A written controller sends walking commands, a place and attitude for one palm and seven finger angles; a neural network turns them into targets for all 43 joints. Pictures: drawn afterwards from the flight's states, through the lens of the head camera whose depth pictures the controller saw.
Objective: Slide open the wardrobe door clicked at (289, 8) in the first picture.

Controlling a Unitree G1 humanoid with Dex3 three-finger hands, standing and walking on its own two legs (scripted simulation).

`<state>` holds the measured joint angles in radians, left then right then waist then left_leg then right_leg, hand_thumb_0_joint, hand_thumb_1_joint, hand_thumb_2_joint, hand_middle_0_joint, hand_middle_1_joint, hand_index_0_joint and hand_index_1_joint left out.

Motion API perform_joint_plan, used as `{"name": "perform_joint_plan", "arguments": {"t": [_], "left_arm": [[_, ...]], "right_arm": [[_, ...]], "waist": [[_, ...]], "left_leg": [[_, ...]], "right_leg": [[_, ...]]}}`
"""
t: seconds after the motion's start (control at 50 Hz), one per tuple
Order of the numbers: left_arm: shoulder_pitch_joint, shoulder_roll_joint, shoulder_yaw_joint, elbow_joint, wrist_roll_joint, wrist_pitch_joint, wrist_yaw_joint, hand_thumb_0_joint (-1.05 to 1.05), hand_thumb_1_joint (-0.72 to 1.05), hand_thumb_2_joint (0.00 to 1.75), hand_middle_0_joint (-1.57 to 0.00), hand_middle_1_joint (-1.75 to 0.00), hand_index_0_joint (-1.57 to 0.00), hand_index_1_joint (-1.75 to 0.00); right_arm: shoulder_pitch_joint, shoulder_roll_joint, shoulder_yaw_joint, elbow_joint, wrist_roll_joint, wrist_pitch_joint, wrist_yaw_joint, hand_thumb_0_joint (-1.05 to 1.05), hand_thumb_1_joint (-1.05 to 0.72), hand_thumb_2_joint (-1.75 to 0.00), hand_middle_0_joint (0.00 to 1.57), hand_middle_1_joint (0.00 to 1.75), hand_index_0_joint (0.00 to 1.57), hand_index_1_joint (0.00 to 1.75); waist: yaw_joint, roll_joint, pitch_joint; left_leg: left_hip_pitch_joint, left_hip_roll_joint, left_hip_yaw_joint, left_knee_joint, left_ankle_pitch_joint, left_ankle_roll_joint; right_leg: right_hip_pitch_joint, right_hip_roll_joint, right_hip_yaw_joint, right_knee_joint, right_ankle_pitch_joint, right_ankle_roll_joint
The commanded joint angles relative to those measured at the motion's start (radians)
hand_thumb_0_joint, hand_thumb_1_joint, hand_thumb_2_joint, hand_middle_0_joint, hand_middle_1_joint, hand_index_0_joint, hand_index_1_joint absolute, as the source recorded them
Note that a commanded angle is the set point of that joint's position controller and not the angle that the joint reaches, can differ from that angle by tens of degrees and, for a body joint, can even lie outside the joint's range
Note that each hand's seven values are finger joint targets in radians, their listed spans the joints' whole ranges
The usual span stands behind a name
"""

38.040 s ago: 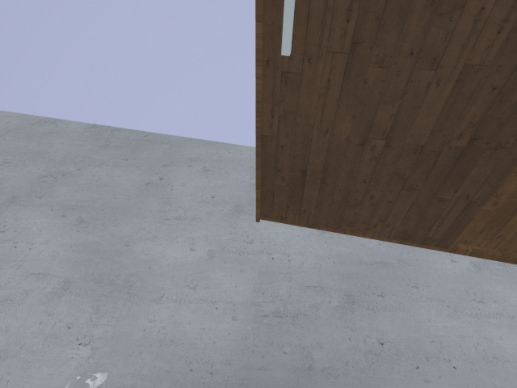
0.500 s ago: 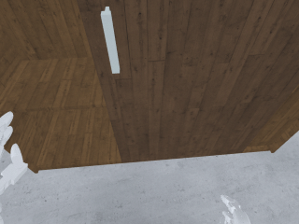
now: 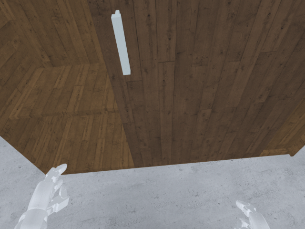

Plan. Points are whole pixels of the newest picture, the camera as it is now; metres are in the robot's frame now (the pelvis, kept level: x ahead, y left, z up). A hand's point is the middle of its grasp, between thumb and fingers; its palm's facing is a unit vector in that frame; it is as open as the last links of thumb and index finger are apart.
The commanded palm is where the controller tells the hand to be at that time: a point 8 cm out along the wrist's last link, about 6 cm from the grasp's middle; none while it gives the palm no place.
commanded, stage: let the arm hang, fingers relaxed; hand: left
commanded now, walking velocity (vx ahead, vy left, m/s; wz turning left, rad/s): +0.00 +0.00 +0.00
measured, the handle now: (122, 44) +0.60 +0.13 +0.20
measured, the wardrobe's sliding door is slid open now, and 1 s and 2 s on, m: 0.59 0.59 0.59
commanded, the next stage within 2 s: look to check the result in 0.96 s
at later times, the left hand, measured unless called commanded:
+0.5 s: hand out of the picture -0.04 +0.22 -0.16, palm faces +0.03 -0.96 -0.26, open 7.3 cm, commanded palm none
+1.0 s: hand out of the picture +0.06 +0.21 -0.15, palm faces -0.01 -0.98 -0.22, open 7.4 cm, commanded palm none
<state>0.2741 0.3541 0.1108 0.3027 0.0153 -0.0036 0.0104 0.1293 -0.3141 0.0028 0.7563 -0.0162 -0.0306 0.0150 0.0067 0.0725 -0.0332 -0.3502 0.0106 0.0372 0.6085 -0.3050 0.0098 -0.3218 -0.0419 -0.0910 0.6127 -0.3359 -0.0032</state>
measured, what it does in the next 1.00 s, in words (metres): stands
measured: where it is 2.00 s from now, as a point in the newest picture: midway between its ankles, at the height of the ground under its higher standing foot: outside the picture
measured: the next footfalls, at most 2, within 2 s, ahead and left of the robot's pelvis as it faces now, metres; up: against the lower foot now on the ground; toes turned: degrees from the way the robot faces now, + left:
none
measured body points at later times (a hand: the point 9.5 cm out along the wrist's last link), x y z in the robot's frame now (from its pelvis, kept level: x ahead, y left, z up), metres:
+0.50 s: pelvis -0.03 +0.01 +0.01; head +0.00 +0.01 +0.46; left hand -0.04 +0.27 -0.14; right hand -0.01 -0.23 -0.15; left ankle +0.01 +0.11 -0.73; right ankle -0.01 -0.11 -0.73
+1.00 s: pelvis +0.00 +0.01 +0.02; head +0.02 +0.01 +0.47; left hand +0.06 +0.26 -0.14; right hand +0.06 -0.24 -0.14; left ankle +0.01 +0.11 -0.73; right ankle -0.01 -0.11 -0.73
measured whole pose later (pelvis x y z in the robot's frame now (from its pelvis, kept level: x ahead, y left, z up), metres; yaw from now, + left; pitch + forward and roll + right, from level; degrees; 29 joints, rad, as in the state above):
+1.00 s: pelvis +0.00 +0.01 +0.02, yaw +0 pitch +0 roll +0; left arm 0.16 0.21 0.01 1.11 0.01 -0.01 0.00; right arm 0.16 -0.23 0.00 1.10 -0.03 0.00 -0.02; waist 0.00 0.00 0.03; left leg -0.20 -0.01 0.05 0.41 -0.21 0.02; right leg -0.17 -0.05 -0.09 0.41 -0.24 0.01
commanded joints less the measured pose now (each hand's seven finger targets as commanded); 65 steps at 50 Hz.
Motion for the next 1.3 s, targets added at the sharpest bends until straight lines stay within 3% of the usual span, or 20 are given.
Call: {"name": "perform_joint_plan", "arguments": {"t": [0.0,0.02,0.04,0.08,0.12,0.16,0.2,0.22,0.24,0.34,0.48,0.56,0.6,0.86,1.28], "left_arm": [[-0.024,0.092,-0.035,0.173,0.019,-0.015,-0.011,0.00,0.90,0.90,-0.20,-0.30,-0.20,-0.30],[-0.046,0.091,-0.043,0.229,0.017,-0.010,-0.008,0.00,0.90,0.90,-0.20,-0.30,-0.20,-0.30],[-0.066,0.081,-0.054,0.273,0.015,-0.001,-0.003,0.00,0.90,0.90,-0.20,-0.30,-0.20,-0.30],[-0.081,0.052,-0.069,0.355,0.009,0.009,0.000,0.00,0.90,0.90,-0.20,-0.30,-0.20,-0.30],[-0.074,0.037,-0.075,0.431,0.005,0.013,0.001,0.00,0.90,0.90,-0.20,-0.30,-0.20,-0.30],[-0.033,0.020,-0.073,0.503,0.003,0.015,0.002,0.00,0.90,0.90,-0.20,-0.30,-0.20,-0.30],[0.006,-0.001,-0.061,0.557,0.002,0.013,0.003,0.00,0.90,0.90,-0.20,-0.30,-0.20,-0.30],[0.006,0.001,-0.063,0.583,0.001,0.013,0.002,0.00,0.90,0.90,-0.20,-0.30,-0.20,-0.30],[0.001,0.003,-0.064,0.598,0.003,0.011,0.002,0.00,0.90,0.90,-0.20,-0.30,-0.20,-0.30],[-0.015,0.002,-0.062,0.664,0.003,0.006,-0.001,0.00,0.90,0.90,-0.20,-0.30,-0.20,-0.30],[-0.030,0.007,-0.061,0.712,0.003,0.003,0.001,0.00,0.90,0.90,-0.20,-0.30,-0.20,-0.30],[-0.034,0.007,-0.063,0.728,0.001,-0.001,0.003,0.00,0.90,0.90,-0.20,-0.30,-0.20,-0.30],[-0.031,0.007,-0.065,0.737,0.001,-0.005,0.004,0.00,0.90,0.90,-0.20,-0.30,-0.20,-0.30],[-0.083,0.007,-0.071,0.760,-0.001,-0.017,0.007,0.00,0.90,0.90,-0.20,-0.30,-0.20,-0.30],[-0.114,0.062,-0.068,0.781,-0.005,-0.030,0.008,0.00,0.90,0.90,-0.20,-0.30,-0.20,-0.30]], "right_arm": [[0.012,-0.121,-0.048,-0.047,-0.014,-0.003,-0.011,0.00,-0.90,-0.90,0.20,0.30,0.20,0.30],[0.025,-0.104,-0.044,-0.024,-0.016,0.008,-0.014,0.00,-0.90,-0.90,0.20,0.30,0.20,0.30],[0.043,-0.084,-0.038,-0.007,-0.018,0.019,-0.017,0.00,-0.90,-0.90,0.20,0.30,0.20,0.30],[0.047,-0.048,-0.026,0.035,-0.021,0.033,-0.020,0.00,-0.90,-0.90,0.20,0.30,0.20,0.30],[0.041,-0.045,-0.022,0.070,-0.021,0.037,-0.023,0.00,-0.90,-0.90,0.20,0.30,0.20,0.30],[0.041,-0.047,-0.020,0.099,-0.020,0.036,-0.028,0.00,-0.90,-0.90,0.20,0.30,0.20,0.30],[0.056,-0.036,-0.026,0.123,-0.021,0.037,-0.034,0.00,-0.90,-0.90,0.20,0.30,0.20,0.30],[0.063,-0.033,-0.027,0.139,-0.020,0.040,-0.035,0.00,-0.90,-0.90,0.20,0.30,0.20,0.30],[0.082,-0.034,-0.030,0.145,-0.017,0.042,-0.038,0.00,-0.90,-0.90,0.20,0.30,0.20,0.30],[0.143,-0.031,-0.042,0.194,-0.015,0.045,-0.040,0.00,-0.90,-0.90,0.20,0.30,0.20,0.30],[0.171,-0.022,-0.044,0.243,-0.016,0.040,-0.037,0.00,-0.90,-0.90,0.20,0.30,0.20,0.30],[0.139,-0.028,-0.040,0.257,-0.014,0.030,-0.037,0.00,-0.90,-0.90,0.20,0.30,0.20,0.30],[0.119,-0.037,-0.038,0.263,-0.013,0.023,-0.038,0.00,-0.90,-0.90,0.20,0.30,0.20,0.30],[0.062,-0.038,-0.029,0.299,-0.008,0.011,-0.039,0.00,-0.90,-0.90,0.20,0.30,0.20,0.30],[0.010,-0.096,-0.031,0.321,-0.003,0.007,-0.045,0.00,-0.90,-0.90,0.20,0.30,0.20,0.30]], "waist": [[-0.013,-0.272,-0.077],[-0.022,-0.295,-0.072],[-0.031,-0.271,-0.065],[-0.034,-0.136,-0.041],[-0.025,0.011,-0.003],[-0.007,0.098,0.002],[0.003,0.150,-0.027],[0.002,0.148,-0.019],[0.000,0.095,-0.006],[-0.015,-0.047,0.043],[-0.019,-0.129,0.078],[-0.008,-0.056,0.081],[0.000,-0.052,0.071],[-0.005,-0.055,0.020],[-0.009,-0.078,-0.014]], "left_leg": [[0.021,0.065,-0.110,-0.039,0.231,0.034],[0.051,0.039,-0.082,-0.013,0.204,0.022],[0.086,0.030,-0.070,-0.010,0.189,0.015],[0.105,0.035,-0.072,-0.042,0.194,0.013],[0.068,0.061,-0.109,-0.118,0.168,0.022],[0.008,0.085,-0.139,-0.181,0.103,0.033],[-0.013,0.086,-0.145,-0.201,0.052,0.036],[-0.020,0.083,-0.142,-0.207,0.015,0.033],[-0.017,0.085,-0.145,-0.209,-0.002,0.032],[0.013,0.074,-0.130,-0.206,-0.058,0.033],[0.034,0.066,-0.118,-0.210,-0.038,0.037],[0.019,0.089,-0.143,-0.262,-0.003,0.039],[0.021,0.095,-0.147,-0.274,0.038,0.041],[0.136,0.098,-0.114,-0.270,0.263,0.026],[0.241,0.110,-0.093,-0.279,0.370,0.022]], "right_leg": [[0.070,-0.126,0.141,-0.115,0.217,-0.062],[0.046,-0.153,0.159,-0.146,0.224,-0.078],[0.022,-0.159,0.153,-0.162,0.193,-0.086],[0.001,-0.145,0.143,-0.171,0.136,-0.072],[0.021,-0.101,0.120,-0.168,0.056,-0.049],[0.095,-0.065,0.092,-0.165,0.030,-0.029],[0.152,-0.057,0.084,-0.169,0.047,-0.033],[0.153,-0.059,0.087,-0.180,0.032,-0.037],[0.146,-0.057,0.083,-0.198,0.019,-0.038],[0.067,-0.075,0.099,-0.259,-0.074,-0.051],[0.021,-0.090,0.114,-0.286,-0.110,-0.052],[0.068,-0.072,0.095,-0.249,-0.021,-0.037],[0.104,-0.070,0.091,-0.239,0.044,-0.033],[0.169,-0.087,0.090,-0.254,0.212,-0.018],[0.221,-0.102,0.098,-0.290,0.355,-0.025]]}}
